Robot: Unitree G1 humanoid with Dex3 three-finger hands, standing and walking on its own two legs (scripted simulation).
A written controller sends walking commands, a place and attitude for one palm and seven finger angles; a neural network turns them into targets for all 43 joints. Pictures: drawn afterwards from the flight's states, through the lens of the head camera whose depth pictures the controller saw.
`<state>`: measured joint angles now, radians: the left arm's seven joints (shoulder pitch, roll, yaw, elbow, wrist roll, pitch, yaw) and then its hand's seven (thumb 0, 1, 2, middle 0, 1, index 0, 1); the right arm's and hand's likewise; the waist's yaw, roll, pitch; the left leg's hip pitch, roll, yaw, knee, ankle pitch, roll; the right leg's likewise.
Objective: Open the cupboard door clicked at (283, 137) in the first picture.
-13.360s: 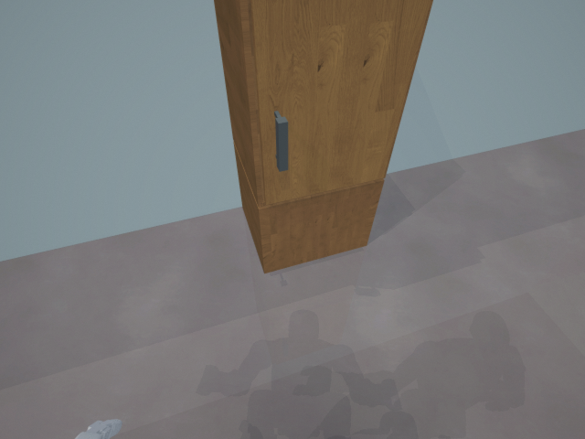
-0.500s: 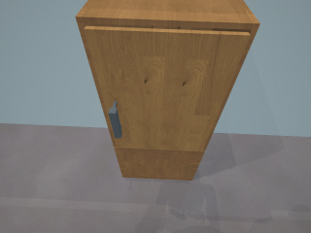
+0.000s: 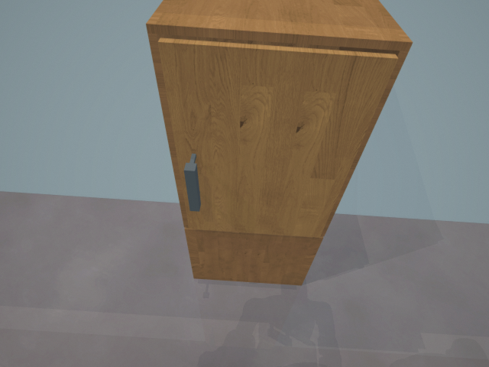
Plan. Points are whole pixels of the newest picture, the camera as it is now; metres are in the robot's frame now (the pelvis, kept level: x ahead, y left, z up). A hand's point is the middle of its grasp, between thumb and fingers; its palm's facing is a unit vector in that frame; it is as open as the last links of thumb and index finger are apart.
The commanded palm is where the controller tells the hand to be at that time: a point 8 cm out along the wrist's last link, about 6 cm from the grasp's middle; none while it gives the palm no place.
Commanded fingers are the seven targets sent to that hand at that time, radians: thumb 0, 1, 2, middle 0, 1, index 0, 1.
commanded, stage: raise the hand with hooked fingers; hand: left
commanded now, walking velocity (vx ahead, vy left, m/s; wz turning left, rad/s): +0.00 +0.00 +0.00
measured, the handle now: (194, 182) +0.55 +0.16 -0.09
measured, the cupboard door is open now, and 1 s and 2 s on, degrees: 0 0 0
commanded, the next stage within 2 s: none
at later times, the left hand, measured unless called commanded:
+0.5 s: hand out of the picture +0.13 +0.20 -0.09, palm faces +0.12 -0.99 -0.02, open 9.2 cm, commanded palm +0.14 +0.25 -0.07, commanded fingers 0.00 0.27 0.63 -0.25 -0.70 -0.25 -0.70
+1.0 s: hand (124, 313) +0.22 +0.23 -0.08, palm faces +0.03 -1.00 -0.07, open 12.2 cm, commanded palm +0.20 +0.28 -0.07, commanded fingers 0.00 -0.31 0.38 -0.29 -1.08 -0.29 -1.08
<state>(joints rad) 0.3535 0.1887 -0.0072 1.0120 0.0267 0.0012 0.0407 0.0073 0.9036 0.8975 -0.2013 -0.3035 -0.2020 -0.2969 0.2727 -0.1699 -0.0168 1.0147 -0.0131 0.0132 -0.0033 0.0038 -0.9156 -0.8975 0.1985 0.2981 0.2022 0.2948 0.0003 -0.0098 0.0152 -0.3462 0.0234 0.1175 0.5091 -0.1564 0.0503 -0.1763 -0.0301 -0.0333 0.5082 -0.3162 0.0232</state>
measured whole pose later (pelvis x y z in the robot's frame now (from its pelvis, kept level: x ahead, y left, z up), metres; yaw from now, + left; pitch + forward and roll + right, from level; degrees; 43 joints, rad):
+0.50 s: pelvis -0.03 -0.03 -0.11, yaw +1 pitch +13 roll -4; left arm 0.50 0.25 0.23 0.07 -0.31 -0.50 -0.32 0.02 0.49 0.72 -0.23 -0.57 -0.23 -0.56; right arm 0.18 -0.25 -0.04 0.50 0.02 -0.23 -0.05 0.01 -0.91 -0.90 0.20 0.30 0.20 0.29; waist 0.04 -0.02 -0.14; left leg -1.09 0.04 -0.05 1.26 -0.41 0.01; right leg -0.87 0.04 -0.11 1.27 -0.63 -0.03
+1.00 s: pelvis -0.01 -0.01 -0.12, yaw -1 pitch +20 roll -5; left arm 0.31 0.31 0.32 0.13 -0.35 -0.44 -0.39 0.01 -0.09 0.47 -0.27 -0.94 -0.27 -0.93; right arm 0.22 -0.25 -0.03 0.59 0.03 -0.19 -0.06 0.01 -0.90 -0.90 0.20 0.30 0.20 0.30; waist 0.00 0.04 -0.18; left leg -1.19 0.04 -0.02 1.29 -0.45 0.04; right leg -0.97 0.04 -0.07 1.27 -0.65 0.00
